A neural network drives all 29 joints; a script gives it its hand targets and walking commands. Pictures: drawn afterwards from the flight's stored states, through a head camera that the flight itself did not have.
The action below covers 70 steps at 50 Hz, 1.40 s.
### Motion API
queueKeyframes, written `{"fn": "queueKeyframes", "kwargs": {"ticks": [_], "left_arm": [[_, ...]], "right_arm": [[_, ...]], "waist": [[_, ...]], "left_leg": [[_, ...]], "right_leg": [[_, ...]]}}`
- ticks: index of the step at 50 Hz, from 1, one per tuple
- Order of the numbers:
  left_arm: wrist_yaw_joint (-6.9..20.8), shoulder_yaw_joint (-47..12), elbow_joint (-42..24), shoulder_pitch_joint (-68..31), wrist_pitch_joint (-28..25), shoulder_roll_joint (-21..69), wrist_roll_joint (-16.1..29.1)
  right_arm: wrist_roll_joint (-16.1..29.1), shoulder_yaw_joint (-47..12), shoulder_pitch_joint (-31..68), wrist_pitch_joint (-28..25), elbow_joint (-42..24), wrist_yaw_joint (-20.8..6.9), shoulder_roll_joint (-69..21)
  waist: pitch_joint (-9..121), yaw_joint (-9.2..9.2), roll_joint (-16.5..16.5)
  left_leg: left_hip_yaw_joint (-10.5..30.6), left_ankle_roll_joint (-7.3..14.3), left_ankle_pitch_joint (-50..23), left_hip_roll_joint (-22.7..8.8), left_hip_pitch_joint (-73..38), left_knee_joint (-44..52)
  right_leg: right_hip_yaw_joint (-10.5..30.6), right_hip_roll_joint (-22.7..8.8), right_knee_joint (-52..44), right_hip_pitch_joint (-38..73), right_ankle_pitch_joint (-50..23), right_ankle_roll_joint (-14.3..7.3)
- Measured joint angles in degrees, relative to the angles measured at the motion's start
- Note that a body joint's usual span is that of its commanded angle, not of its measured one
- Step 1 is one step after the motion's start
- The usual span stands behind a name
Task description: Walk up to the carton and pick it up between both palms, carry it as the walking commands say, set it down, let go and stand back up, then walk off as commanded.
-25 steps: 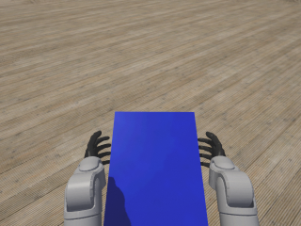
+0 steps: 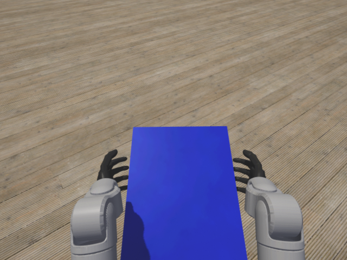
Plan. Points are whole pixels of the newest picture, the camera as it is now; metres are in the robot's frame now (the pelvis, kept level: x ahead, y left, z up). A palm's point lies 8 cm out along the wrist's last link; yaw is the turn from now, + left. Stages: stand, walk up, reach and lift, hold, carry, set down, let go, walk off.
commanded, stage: carry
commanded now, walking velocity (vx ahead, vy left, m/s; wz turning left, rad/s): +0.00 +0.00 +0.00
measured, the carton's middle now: (180, 193) +0.30 +0.01 +0.01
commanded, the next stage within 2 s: none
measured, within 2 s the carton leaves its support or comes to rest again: neither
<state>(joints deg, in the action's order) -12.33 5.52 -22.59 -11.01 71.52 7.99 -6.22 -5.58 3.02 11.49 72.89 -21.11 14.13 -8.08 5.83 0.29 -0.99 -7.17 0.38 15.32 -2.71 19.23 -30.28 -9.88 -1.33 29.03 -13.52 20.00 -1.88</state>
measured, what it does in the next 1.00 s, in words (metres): walks ahead: right foot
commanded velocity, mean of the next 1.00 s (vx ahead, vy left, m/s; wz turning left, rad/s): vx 0.23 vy -0.03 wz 0.18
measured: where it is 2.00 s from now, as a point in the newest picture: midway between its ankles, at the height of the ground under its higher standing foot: outside the picture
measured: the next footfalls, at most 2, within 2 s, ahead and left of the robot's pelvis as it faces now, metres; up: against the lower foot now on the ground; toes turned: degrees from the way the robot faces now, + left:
right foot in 0.80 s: +0.18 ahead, -0.16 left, +0.00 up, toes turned -10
left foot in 1.24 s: +0.41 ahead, +0.04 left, +0.00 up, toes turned +23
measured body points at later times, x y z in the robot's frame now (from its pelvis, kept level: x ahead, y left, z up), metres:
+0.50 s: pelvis +0.05 -0.01 -0.01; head +0.02 +0.00 +0.44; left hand +0.32 +0.14 +0.09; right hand +0.31 -0.17 +0.09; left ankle +0.00 +0.11 -0.73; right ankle -0.05 -0.08 -0.73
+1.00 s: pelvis +0.18 -0.08 +0.01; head +0.22 -0.10 +0.46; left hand +0.45 +0.11 +0.10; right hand +0.48 -0.20 +0.08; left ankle +0.16 +0.03 -0.67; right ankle +0.14 -0.16 -0.73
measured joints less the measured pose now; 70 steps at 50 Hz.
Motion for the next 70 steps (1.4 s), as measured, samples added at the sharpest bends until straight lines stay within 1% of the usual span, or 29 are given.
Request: {"fn": "queueKeyframes", "kwargs": {"ticks": [12, 17, 21, 26, 29, 30, 32, 33, 35, 36, 37, 39, 40, 41, 43, 44, 46, 49, 53, 58, 61, 62, 63, 64, 65, 66, 67, 68, 70], "left_arm": [[0.4, -0.8, 1.2, -0.2, -0.2, 0.0, -0.7], [0.3, -1.0, 0.4, 0.6, 0.1, -0.1, -0.7], [0.5, -1.0, 0.3, 1.6, 1.1, -0.2, -0.8], [0.4, -1.5, 1.9, 1.0, 1.6, -0.1, -1.0], [0.2, -2.3, 2.3, 0.8, 1.4, -0.1, -0.9], [0.1, -2.4, 2.0, 1.0, 1.5, -0.1, -0.9], [-0.2, -2.1, 1.0, 1.7, 1.3, -0.3, -0.8], [-0.2, -1.8, 0.4, 2.2, 1.1, -0.3, -0.8], [-0.1, -1.5, -0.4, 3.2, 0.8, -0.4, -0.6], [0.0, -1.6, -0.7, 3.5, 0.7, -0.5, -0.4], [0.1, -1.5, -0.9, 3.6, 0.5, -0.5, -0.2], [0.3, -1.3, -1.2, 2.5, 0.1, -0.4, -0.1], [0.3, -1.3, -1.0, 1.5, -0.3, -0.2, 0.0], [0.3, -1.7, -0.1, 0.7, -1.1, -0.1, -0.1], [0.1, -2.6, 1.0, 0.3, -2.2, 0.0, 0.0], [0.0, -2.7, 0.8, 0.6, -2.4, -0.1, 0.0], [0.1, -2.5, -0.3, 1.7, -2.5, -0.2, 0.1], [0.3, -1.4, -2.8, 2.5, -2.8, -0.3, 0.8], [0.6, -0.5, -5.4, 2.7, -3.4, -0.3, 2.2], [0.9, -0.5, -6.6, 2.8, -2.9, -0.3, 3.0], [0.7, -0.8, -6.6, 3.1, -1.9, -0.4, 2.5], [0.7, -0.7, -6.5, 3.1, -1.5, -0.4, 2.1], [0.7, -0.3, -5.9, 2.6, -1.4, -0.4, 1.7], [0.6, 0.0, -4.9, 1.9, -1.3, -0.3, 1.3], [0.5, 0.1, -3.8, 1.4, -1.3, -0.2, 0.9], [0.4, -0.1, -2.7, 1.2, -1.2, -0.2, 0.6], [0.3, -0.4, -1.9, 1.3, -1.1, -0.2, 0.4], [0.4, -0.7, -1.2, 1.4, -1.1, -0.2, 0.3], [0.5, -1.1, -0.8, 1.8, -1.4, -0.3, 0.3]], "right_arm": [[-0.2, 0.3, -1.3, -0.8, 0.1, -0.7, 0.2], [0.0, -0.2, -2.0, -0.6, -0.4, -0.6, 0.3], [-0.3, -1.1, -2.7, 0.2, 0.2, -0.8, 0.4], [-0.9, -0.8, -3.4, 0.8, 0.4, -0.9, 0.5], [-0.7, -0.2, -4.2, 0.7, -0.5, -1.0, 0.6], [-0.5, -0.3, -4.3, 0.6, -0.6, -1.0, 0.6], [-0.1, -0.6, -3.7, 0.2, -0.1, -0.9, 0.5], [0.1, -0.8, -3.3, 0.0, 0.3, -0.9, 0.5], [0.6, -1.5, -3.6, -0.3, 0.2, -0.5, 0.5], [0.7, -1.7, -4.2, -0.3, -0.3, -0.3, 0.5], [0.8, -1.9, -4.5, -0.2, -1.1, -0.1, 0.5], [0.8, -1.9, -4.3, -0.2, -2.5, 0.2, 0.5], [0.7, -1.5, -4.0, -0.5, -3.1, 0.3, 0.5], [0.5, -0.8, -4.0, -1.1, -3.4, 0.3, 0.6], [0.6, 0.3, -4.1, -1.6, -3.7, 0.1, 0.6], [0.6, 0.4, -4.1, -1.7, -3.6, 0.0, 0.6], [0.7, -0.1, -3.8, -1.8, -3.5, -0.2, 0.5], [0.4, -1.4, -3.2, -2.4, -4.2, -0.2, 0.4], [-0.3, -2.4, -2.5, -2.7, -6.3, 0.1, 0.4], [-0.6, -2.4, -2.7, -1.8, -8.2, 0.2, 0.4], [-0.5, -2.3, -2.6, -0.8, -8.0, 0.0, 0.4], [-0.4, -2.4, -2.3, -0.6, -7.4, 0.0, 0.3], [-0.4, -2.5, -1.8, -0.9, -6.3, -0.1, 0.3], [-0.5, -2.3, -1.3, -1.2, -5.0, -0.1, 0.2], [-0.6, -1.9, -1.0, -1.4, -3.8, -0.2, 0.2], [-0.6, -1.5, -1.0, -1.5, -2.8, -0.3, 0.1], [-0.5, -1.1, -1.2, -1.4, -2.1, -0.4, 0.1], [-0.4, -0.9, -1.6, -1.3, -1.8, -0.5, 0.2], [-0.3, -0.8, -2.3, -1.5, -1.8, -0.7, 0.3]], "waist": [[1.0, -0.74, 0.1], [0.5, -0.6, -0.2], [1.9, -0.28, -0.2], [3.5, -0.12, 0.5], [3.9, -0.41, -0.6], [3.9, -0.51, -1.5], [3.2, -0.94, -2.5], [2.8, -1.49, -1.9], [2.1, -2.54, -0.3], [1.9, -2.94, 0.4], [1.4, -3.2, 1.0], [-0.3, -3.23, 2.1], [-1.1, -3.23, 2.3], [-1.5, -3.14, 2.6], [-1.9, -2.73, 1.9], [-2.0, -2.51, 1.6], [-2.5, -1.71, 1.3], [-4.1, -0.1, 1.0], [-5.8, 1.21, 1.4], [-6.6, 0.88, 1.2], [-6.0, -0.02, 0.5], [-5.4, -0.47, 0.3], [-5.1, -1.34, -0.7], [-5.2, -2.01, -1.2], [-5.3, -2.4, -1.2], [-5.4, -2.58, -0.9], [-5.5, -2.67, -0.6], [-5.8, -2.68, -0.2], [-6.4, -2.44, 0.6]], "left_leg": [[-0.4, 0.1, 3.4, -0.1, -0.8, -2.5], [-1.0, 0.0, 4.3, -0.2, -2.1, -2.7], [-1.4, -0.4, 5.6, -1.1, -3.2, -3.2], [-0.7, -1.7, 8.2, -3.2, -3.4, -5.8], [-0.6, -1.7, 10.0, -3.5, -4.1, -6.7], [-1.0, -2.3, 10.2, -3.1, -4.9, -5.8], [-2.2, -3.2, 9.7, -2.6, -6.9, -3.6], [-2.4, -3.2, 9.7, -3.1, -7.5, -2.9], [-2.5, -3.5, 9.1, -4.0, -9.5, -0.1], [-2.3, -4.0, 8.5, -4.5, -10.7, 2.0], [-2.0, -4.6, 7.8, -4.9, -11.8, 3.9], [-0.9, -5.7, 7.8, -6.4, -13.2, 4.6], [-0.1, -5.9, 8.9, -7.2, -12.7, 2.0], [0.8, -5.7, 10.3, -7.8, -10.2, -4.1], [2.8, -4.3, 13.6, -5.5, -3.2, -18.8], [2.7, -3.4, 13.1, -4.0, -0.1, -23.8], [1.4, -1.9, 9.9, -1.7, 4.4, -27.1], [-1.0, -0.5, 4.8, 0.8, 9.2, -24.5], [-3.8, 0.4, -0.8, 2.2, 13.6, -17.4], [-6.8, 1.7, -8.0, 2.7, 12.9, -7.1], [-8.6, 3.2, -11.6, 3.6, 8.0, 0.5], [-8.6, 5.6, -10.9, 4.1, 6.5, 1.4], [-8.5, 7.7, -8.5, 5.1, 7.5, -0.9], [-8.2, 9.0, -6.7, 5.8, 8.5, -3.1], [-7.7, 9.7, -5.7, 6.3, 9.1, -4.2], [-7.2, 9.7, -5.6, 6.7, 9.3, -4.4], [-6.7, 9.5, -5.9, 7.2, 9.0, -3.9], [-6.3, 9.7, -6.2, 7.7, 8.6, -3.1], [-5.3, 10.0, -6.8, 8.5, 7.8, -1.5]], "right_leg": [[0.6, -0.1, 1.2, 1.2, 2.3, 0.6], [1.1, -0.1, 1.7, 2.1, 3.3, 0.5], [1.6, 0.7, 1.6, 3.2, 4.1, 0.0], [1.3, 2.8, 0.6, 5.0, 5.3, -1.1], [1.0, 3.1, 1.1, 6.0, 7.0, -1.8], [1.3, 2.6, 1.6, 6.1, 7.6, -1.8], [2.0, 1.6, 7.3, 3.7, 7.5, -1.2], [2.1, 1.6, 13.1, 0.7, 5.3, -0.1], [3.1, 2.1, 21.7, -5.1, 6.0, 1.3], [3.2, 1.8, 21.2, -7.1, 6.3, 1.6], [3.1, 1.3, 17.5, -8.3, 5.6, 1.8], [2.0, 0.5, 4.9, -8.1, -0.7, 1.9], [0.5, 0.2, 1.4, -7.1, -5.6, 1.6], [-1.0, 0.2, 2.0, -6.7, -6.3, 0.7], [-2.8, -0.9, 1.9, -5.5, -4.0, -0.7], [-3.3, -1.5, 0.7, -4.4, -3.4, -1.0], [-4.0, -2.4, -2.9, -1.8, -3.8, -0.5], [-4.6, -3.5, -7.2, 1.8, -4.7, -0.1], [-6.0, -4.3, -8.7, 5.3, -3.4, 0.6], [-8.4, -5.6, -3.7, 8.8, 2.8, 2.4], [-9.1, -7.7, 5.8, 9.0, 8.8, 4.0], [-8.8, -8.9, 11.7, 7.6, 10.4, 4.5], [-6.6, -9.9, 19.6, 4.4, 11.9, 5.1], [-2.9, -9.3, 28.3, 0.3, 13.9, 5.6], [0.5, -7.9, 36.3, -3.9, 15.2, 5.9], [2.9, -6.6, 42.0, -7.5, 15.3, 6.0], [4.3, -5.9, 44.8, -10.3, 14.6, 6.1], [5.2, -5.6, 44.6, -12.3, 13.5, 6.2], [6.1, -5.5, 39.0, -14.6, 11.8, 6.2]]}}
